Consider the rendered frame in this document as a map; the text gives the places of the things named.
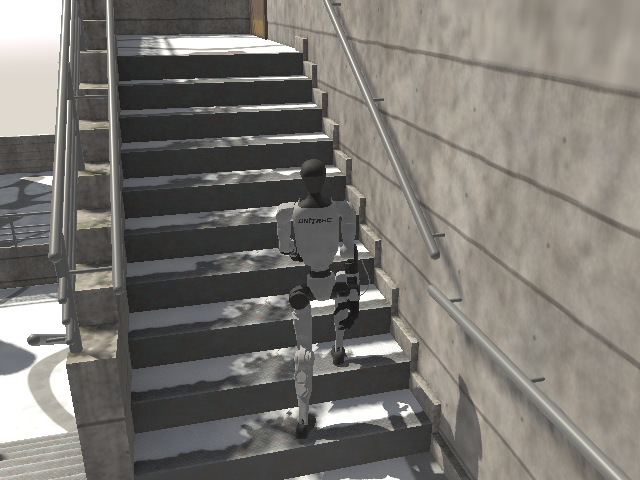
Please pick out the right robot upper arm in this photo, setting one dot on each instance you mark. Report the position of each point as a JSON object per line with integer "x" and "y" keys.
{"x": 348, "y": 228}

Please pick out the robot right hand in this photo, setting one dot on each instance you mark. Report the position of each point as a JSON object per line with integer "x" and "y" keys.
{"x": 353, "y": 306}

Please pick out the left robot forearm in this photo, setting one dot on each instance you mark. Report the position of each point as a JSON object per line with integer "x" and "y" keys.
{"x": 292, "y": 254}

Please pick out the robot right shin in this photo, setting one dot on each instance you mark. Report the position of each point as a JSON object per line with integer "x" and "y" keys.
{"x": 341, "y": 315}

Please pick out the left robot upper arm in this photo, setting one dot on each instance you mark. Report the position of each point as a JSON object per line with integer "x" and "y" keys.
{"x": 283, "y": 217}

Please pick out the right robot forearm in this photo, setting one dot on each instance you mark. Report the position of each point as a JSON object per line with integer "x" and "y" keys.
{"x": 352, "y": 276}

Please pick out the robot left hand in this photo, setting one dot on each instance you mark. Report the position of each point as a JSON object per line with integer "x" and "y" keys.
{"x": 297, "y": 258}

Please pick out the robot right thigh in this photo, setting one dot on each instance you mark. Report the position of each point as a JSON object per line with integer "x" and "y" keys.
{"x": 341, "y": 287}

